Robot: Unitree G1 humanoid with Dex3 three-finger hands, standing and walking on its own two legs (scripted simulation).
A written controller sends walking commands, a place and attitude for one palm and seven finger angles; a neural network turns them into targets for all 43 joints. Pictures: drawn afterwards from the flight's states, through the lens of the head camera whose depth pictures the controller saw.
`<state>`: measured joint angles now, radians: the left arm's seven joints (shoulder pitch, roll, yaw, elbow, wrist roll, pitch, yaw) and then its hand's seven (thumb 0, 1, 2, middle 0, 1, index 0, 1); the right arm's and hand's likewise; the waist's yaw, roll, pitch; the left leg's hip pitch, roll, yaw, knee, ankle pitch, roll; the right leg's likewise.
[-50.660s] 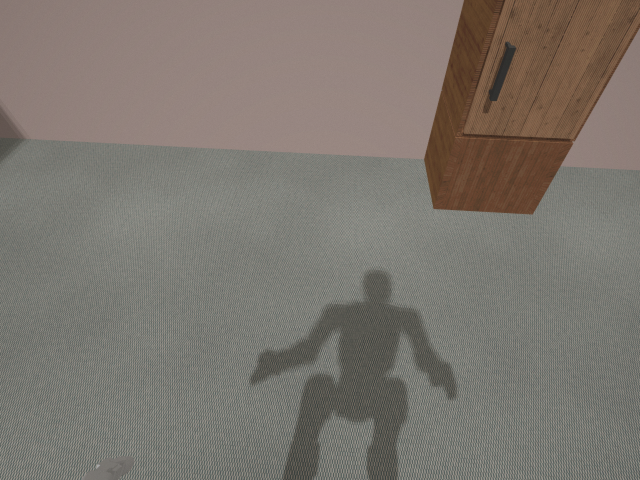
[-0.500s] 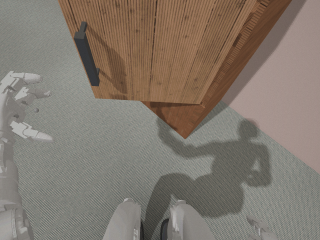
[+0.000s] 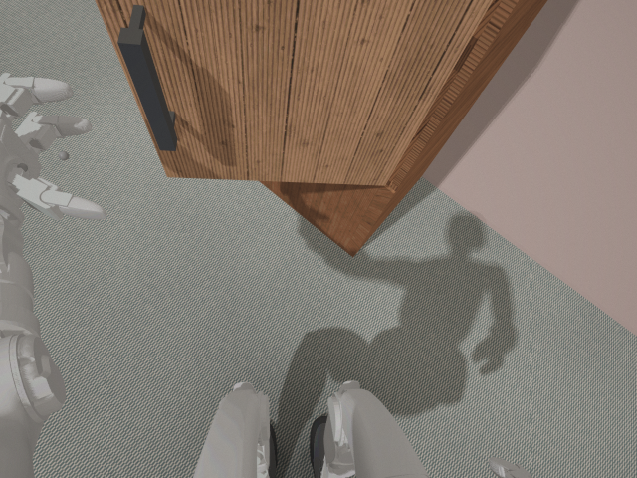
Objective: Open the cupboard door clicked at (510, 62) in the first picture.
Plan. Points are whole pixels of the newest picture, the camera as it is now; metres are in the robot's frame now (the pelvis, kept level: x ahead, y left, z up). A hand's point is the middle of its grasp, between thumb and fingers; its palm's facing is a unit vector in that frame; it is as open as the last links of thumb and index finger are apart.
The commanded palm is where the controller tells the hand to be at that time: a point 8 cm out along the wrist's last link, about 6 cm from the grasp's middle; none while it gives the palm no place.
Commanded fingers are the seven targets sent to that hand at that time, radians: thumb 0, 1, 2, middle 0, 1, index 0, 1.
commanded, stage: move the hooked fingers beside the handle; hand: left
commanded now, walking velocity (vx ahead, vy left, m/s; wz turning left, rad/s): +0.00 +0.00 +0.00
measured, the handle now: (155, 87) +0.57 +0.20 +0.04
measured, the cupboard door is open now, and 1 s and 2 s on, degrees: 42 42 42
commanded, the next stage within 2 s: slide the fingers in behind the handle in 1.14 s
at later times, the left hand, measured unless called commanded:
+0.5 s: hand (80, 124) +0.52 +0.28 +0.02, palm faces +0.04 -1.00 -0.02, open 14.0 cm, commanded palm +0.51 +0.30 +0.03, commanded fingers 0.00 -0.50 0.30 -0.30 -1.20 -0.30 -1.20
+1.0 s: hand (81, 123) +0.52 +0.27 +0.04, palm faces +0.05 -1.00 -0.03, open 14.0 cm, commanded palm +0.51 +0.29 +0.03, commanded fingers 0.00 -0.50 0.30 -0.30 -1.20 -0.30 -1.20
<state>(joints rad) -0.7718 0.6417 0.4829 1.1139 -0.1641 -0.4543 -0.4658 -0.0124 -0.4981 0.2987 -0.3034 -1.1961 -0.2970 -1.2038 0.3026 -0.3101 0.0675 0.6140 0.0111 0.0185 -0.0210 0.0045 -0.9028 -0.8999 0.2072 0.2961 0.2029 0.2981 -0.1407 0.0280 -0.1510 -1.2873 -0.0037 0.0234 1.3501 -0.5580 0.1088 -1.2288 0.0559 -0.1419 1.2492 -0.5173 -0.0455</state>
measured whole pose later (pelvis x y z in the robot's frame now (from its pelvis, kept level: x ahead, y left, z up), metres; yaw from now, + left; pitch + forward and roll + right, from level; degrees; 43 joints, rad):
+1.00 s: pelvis +0.01 +0.00 -0.01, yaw -1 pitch +31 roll -8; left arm -0.90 0.70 0.50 1.15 -0.10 -0.44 -0.41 -0.01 -0.50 0.30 -0.30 -1.20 -0.30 -1.20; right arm 0.30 -0.30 0.08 0.59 -0.01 0.08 0.00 0.00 -0.90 -0.90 0.21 0.30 0.20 0.30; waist -0.19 0.04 -0.14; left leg -1.35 0.01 0.00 1.38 -0.57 0.11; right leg -1.28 0.07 -0.16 1.25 -0.52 -0.04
